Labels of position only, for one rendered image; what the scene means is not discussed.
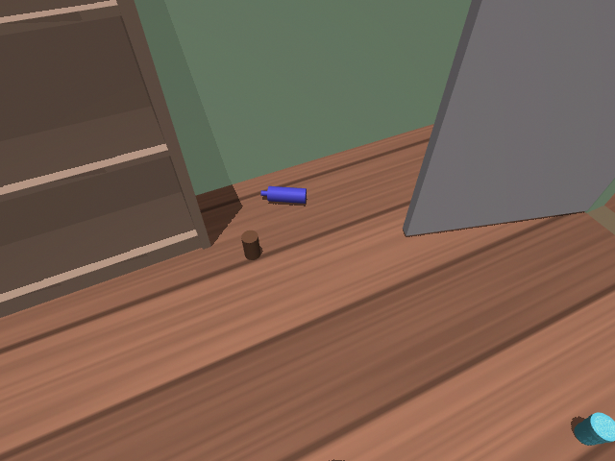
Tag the bookshelf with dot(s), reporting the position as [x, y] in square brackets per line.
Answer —
[93, 182]

